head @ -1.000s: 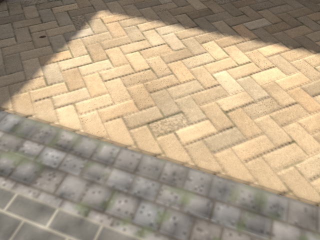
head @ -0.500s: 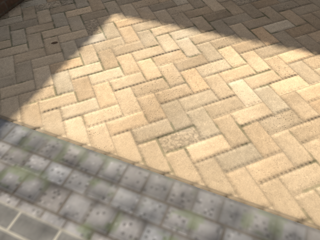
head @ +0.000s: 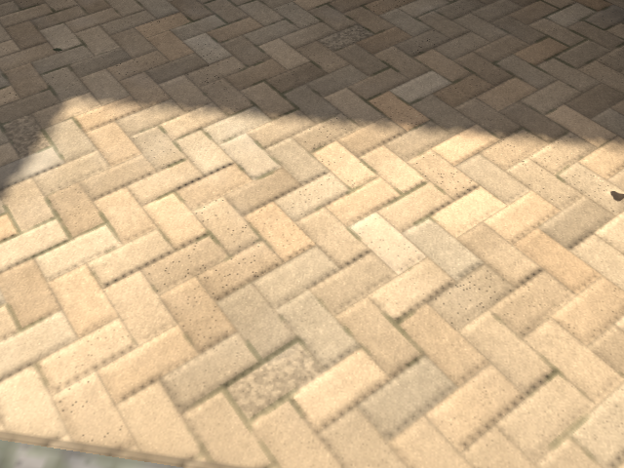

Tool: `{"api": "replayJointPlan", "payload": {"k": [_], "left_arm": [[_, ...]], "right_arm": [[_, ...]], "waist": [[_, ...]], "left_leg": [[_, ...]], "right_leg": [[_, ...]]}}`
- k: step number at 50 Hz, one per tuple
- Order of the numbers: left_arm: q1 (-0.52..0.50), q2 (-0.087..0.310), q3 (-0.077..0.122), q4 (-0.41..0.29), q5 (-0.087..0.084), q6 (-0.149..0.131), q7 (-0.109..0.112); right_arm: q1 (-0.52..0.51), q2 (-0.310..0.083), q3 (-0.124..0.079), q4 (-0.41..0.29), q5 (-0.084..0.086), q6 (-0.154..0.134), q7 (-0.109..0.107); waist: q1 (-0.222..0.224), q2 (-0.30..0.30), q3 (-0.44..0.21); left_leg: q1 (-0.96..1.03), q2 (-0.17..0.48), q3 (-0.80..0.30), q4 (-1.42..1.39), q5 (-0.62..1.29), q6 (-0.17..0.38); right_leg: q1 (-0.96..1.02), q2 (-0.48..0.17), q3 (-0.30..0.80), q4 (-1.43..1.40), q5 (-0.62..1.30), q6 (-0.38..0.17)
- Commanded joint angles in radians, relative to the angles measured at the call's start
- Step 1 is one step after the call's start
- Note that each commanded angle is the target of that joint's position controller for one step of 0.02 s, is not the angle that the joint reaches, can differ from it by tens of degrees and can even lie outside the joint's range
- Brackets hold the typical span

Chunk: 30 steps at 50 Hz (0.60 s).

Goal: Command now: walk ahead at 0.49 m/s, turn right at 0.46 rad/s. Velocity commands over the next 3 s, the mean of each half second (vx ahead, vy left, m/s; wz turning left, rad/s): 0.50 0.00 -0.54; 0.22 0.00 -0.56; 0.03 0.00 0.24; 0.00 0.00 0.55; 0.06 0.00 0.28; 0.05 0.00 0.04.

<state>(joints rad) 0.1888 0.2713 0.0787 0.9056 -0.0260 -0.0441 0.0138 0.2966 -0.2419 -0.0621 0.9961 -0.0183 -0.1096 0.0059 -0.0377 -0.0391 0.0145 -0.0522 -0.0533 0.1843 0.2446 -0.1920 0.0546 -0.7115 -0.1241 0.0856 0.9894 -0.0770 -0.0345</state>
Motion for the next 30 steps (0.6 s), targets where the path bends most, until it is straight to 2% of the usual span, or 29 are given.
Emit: {"api": "replayJointPlan", "payload": {"k": [1,5,7,8,10,11,12,13,14,15,16,17,18,19,21,23,26,27,30], "left_arm": [[-0.022,0.019,-0.001,-0.06,0.007,-0.01,-0.022],[-0.169,0.001,-0.018,-0.134,0.008,-0.013,-0.051],[-0.204,0.009,-0.019,-0.173,0.006,-0.011,-0.066],[-0.202,0.02,-0.015,-0.188,0.004,-0.01,-0.072],[-0.124,0.065,0.007,-0.196,0.002,-0.004,-0.079],[-0.004,0.106,0.031,-0.175,-0.002,-0.003,-0.078],[0.169,0.175,0.069,-0.134,-0.005,0.0,-0.063],[0.262,0.301,0.103,-0.114,-0.006,0.008,-0.04],[0.249,0.3,0.089,-0.145,0.002,-0.006,-0.043],[0.248,0.212,0.063,-0.145,0.016,-0.016,-0.047],[0.191,0.171,0.052,-0.149,0.014,-0.025,-0.045],[0.11,0.136,0.041,-0.167,0.01,-0.029,-0.044],[0.054,0.107,0.031,-0.187,0.016,-0.031,-0.041],[0.032,0.095,0.025,-0.2,0.022,-0.031,-0.038],[0.042,0.123,0.031,-0.203,0.015,-0.035,-0.028],[0.077,0.154,0.039,-0.2,0.012,-0.036,-0.013],[0.117,0.159,0.041,-0.195,0.007,-0.028,0.0],[0.124,0.162,0.042,-0.192,0.008,-0.024,0.002],[0.171,0.165,0.046,-0.173,0.005,-0.006,0.007]], "right_arm": [[-0.091,-0.141,-0.02,-0.075,0.002,-0.016,-0.021],[0.007,-0.168,-0.027,-0.048,0.019,0.009,-0.03],[0.031,-0.182,-0.033,-0.042,0.027,0.028,-0.029],[0.022,-0.193,-0.037,-0.047,0.03,0.036,-0.029],[-0.006,-0.224,-0.046,-0.064,0.033,0.052,-0.035],[-0.023,-0.232,-0.047,-0.072,0.034,0.061,-0.038],[-0.033,-0.222,-0.041,-0.084,0.034,0.062,-0.04],[0.036,-0.115,-0.008,-0.128,0.001,0.044,-0.029],[0.029,-0.073,0.015,-0.161,0.015,-0.004,-0.012],[-0.113,-0.156,-0.008,-0.191,0.058,-0.038,0.002],[-0.152,-0.154,-0.006,-0.206,0.069,-0.054,0.004],[-0.147,-0.149,-0.008,-0.19,0.047,-0.056,-0.004],[-0.129,-0.162,-0.02,-0.182,0.031,-0.045,-0.009],[-0.114,-0.163,-0.024,-0.181,0.026,-0.028,-0.007],[-0.111,-0.135,-0.022,-0.191,0.011,-0.005,-0.008],[-0.181,-0.117,-0.016,-0.22,0.002,0.005,-0.013],[-0.298,-0.092,-0.004,-0.254,0.007,0.0,-0.009],[-0.332,-0.089,-0.002,-0.266,0.009,-0.002,-0.006],[-0.373,-0.11,-0.006,-0.299,0.015,-0.008,0.002]], "waist": [[0.032,0.066,0.065],[-0.028,0.04,0.099],[-0.031,0.052,0.101],[-0.018,0.066,0.088],[0.042,0.116,0.01],[0.113,0.123,-0.057],[0.199,0.091,-0.147],[0.161,-0.138,-0.252],[0.121,-0.176,-0.396],[0.173,-0.075,-0.32],[0.145,-0.038,-0.202],[0.093,0.045,-0.13],[0.053,0.037,-0.093],[0.028,0.027,-0.08],[0.012,0.028,-0.065],[0.025,0.021,-0.036],[0.069,-0.021,-0.012],[0.08,-0.036,0.002],[0.097,-0.067,-0.017]], "left_leg": [[-0.11,0.281,-0.075,-0.166,0.192,0.118],[0.052,0.322,-0.024,-0.122,0.251,0.11],[0.139,0.346,-0.006,-0.064,0.345,0.099],[0.162,0.351,0.01,-0.019,0.468,0.088],[0.18,0.349,0.04,0.151,0.831,0.064],[0.149,0.33,0.057,0.325,0.933,0.045],[0.007,0.287,0.071,0.572,0.827,0.004],[-0.402,0.169,0.064,0.956,0.183,-0.059],[-0.651,-0.004,-0.175,1.175,-0.401,-0.075],[-0.769,0.057,-0.279,1.201,-0.336,-0.042],[-0.79,0.104,-0.271,1.132,-0.242,-0.018],[-0.725,0.147,-0.267,1.037,-0.178,-0.019],[-0.643,0.175,-0.268,0.959,-0.138,-0.028],[-0.583,0.186,-0.271,0.923,-0.117,-0.039],[-0.554,0.18,-0.251,0.835,-0.079,-0.074],[-0.576,0.162,-0.236,0.702,0.015,-0.106],[-0.53,0.112,-0.227,0.445,0.214,-0.116],[-0.5,0.089,-0.218,0.374,0.262,-0.113],[-0.429,0.038,-0.221,0.277,0.319,-0.099]], "right_leg": [[0.038,-0.014,-0.021,-0.156,0.155,0.006],[-0.02,-0.001,-0.086,-0.297,0.138,-0.01],[-0.036,0.016,-0.117,-0.334,0.053,-0.03],[-0.003,0.037,-0.141,-0.349,0.001,-0.045],[0.154,0.113,-0.207,-0.343,-0.103,-0.084],[0.315,0.16,-0.227,-0.37,-0.11,-0.114],[0.591,0.183,-0.184,-0.437,-0.055,-0.158],[0.968,-0.068,0.25,-0.456,-0.103,-0.292],[1.14,-0.231,0.764,-0.66,-0.232,-0.435],[1.115,-0.203,0.666,-0.71,-0.211,-0.363],[0.981,-0.167,0.508,-0.704,-0.134,-0.319],[0.819,-0.119,0.385,-0.709,-0.032,-0.283],[0.695,-0.087,0.307,-0.726,0.059,-0.264],[0.62,-0.063,0.275,-0.749,0.1,-0.258],[0.543,-0.044,0.225,-0.772,0.18,-0.264],[0.503,-0.021,0.181,-0.785,0.206,-0.257],[0.467,0.034,0.133,-0.772,0.106,-0.207],[0.448,0.046,0.125,-0.755,0.125,-0.188],[0.477,0.041,0.162,-0.669,0.199,-0.144]]}}
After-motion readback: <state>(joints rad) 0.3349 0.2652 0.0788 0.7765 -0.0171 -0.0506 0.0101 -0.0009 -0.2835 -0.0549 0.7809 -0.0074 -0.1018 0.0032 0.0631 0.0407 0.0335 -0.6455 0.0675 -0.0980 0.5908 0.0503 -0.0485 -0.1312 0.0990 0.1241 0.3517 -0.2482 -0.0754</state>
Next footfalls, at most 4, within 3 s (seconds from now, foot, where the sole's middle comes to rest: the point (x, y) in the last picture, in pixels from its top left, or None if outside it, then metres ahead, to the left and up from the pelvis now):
0.24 right None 0.31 -0.15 -0.78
0.70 left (343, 428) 0.60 -0.05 -0.78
1.12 right None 0.48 -0.25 -0.78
1.86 right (445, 452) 0.54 -0.27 -0.78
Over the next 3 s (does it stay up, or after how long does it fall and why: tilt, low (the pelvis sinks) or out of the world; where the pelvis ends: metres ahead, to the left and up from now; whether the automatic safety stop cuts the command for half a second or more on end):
stays up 0.59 -0.14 -0.01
